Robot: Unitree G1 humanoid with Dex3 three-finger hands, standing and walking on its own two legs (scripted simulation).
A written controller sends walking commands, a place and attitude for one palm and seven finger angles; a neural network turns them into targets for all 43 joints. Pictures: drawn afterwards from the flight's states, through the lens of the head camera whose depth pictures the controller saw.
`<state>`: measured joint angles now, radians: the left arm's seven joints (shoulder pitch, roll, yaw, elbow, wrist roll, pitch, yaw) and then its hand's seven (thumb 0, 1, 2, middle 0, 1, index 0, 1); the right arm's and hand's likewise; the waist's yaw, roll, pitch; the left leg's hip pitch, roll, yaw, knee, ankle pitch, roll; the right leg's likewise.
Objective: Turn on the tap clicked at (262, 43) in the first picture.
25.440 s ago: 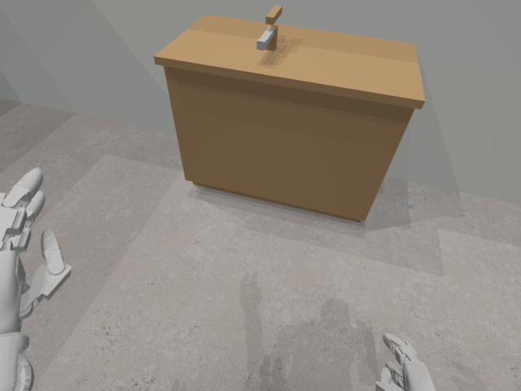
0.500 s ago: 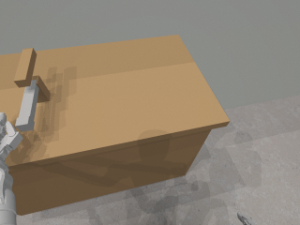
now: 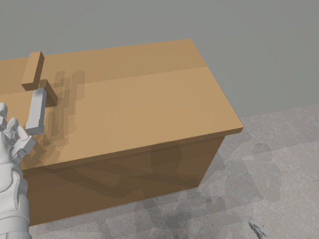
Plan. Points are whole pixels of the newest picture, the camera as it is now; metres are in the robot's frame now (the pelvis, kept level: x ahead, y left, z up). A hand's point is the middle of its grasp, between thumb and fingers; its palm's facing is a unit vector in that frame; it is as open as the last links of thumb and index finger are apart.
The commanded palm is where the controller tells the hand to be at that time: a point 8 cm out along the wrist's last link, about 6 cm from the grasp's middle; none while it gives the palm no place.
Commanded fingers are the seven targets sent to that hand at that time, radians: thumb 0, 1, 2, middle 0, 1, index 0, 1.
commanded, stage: push the lever round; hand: left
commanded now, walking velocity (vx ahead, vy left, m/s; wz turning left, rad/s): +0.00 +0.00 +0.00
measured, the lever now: (35, 127) +0.35 +0.33 +0.08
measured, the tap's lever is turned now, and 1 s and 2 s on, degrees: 3 28 58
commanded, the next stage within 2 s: none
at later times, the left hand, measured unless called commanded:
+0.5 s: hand (51, 134) +0.34 +0.29 +0.07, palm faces +0.62 -0.79 -0.07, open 7.7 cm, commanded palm +0.29 +0.31 +0.07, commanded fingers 0.00 0.90 0.90 -0.15 -0.15 -0.15 -0.15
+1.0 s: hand (66, 129) +0.35 +0.26 +0.07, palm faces +0.70 -0.71 -0.05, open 7.7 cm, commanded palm +0.31 +0.28 +0.07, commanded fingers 0.00 0.90 0.90 -0.15 -0.15 -0.15 -0.15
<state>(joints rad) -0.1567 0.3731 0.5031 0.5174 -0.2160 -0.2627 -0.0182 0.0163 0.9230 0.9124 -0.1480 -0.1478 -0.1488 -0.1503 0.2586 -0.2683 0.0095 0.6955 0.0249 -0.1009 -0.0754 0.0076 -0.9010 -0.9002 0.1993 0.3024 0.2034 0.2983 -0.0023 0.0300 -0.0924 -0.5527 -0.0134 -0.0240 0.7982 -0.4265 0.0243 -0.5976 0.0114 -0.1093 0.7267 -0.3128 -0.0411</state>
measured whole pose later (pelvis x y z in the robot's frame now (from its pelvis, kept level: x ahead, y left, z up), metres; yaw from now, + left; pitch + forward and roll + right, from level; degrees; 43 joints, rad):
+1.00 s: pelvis +0.00 -0.01 +0.00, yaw +0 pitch +10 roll -1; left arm -0.25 0.16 0.34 0.49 -0.06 -0.24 0.48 0.03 0.94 0.92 -0.15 -0.15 -0.15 -0.15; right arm 0.22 -0.24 -0.01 0.72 -0.02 -0.05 -0.04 0.01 -0.90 -0.90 0.20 0.30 0.20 0.30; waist -0.02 0.03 -0.11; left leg -0.53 -0.01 -0.03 0.77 -0.41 0.01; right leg -0.58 0.01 -0.11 0.72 -0.31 -0.05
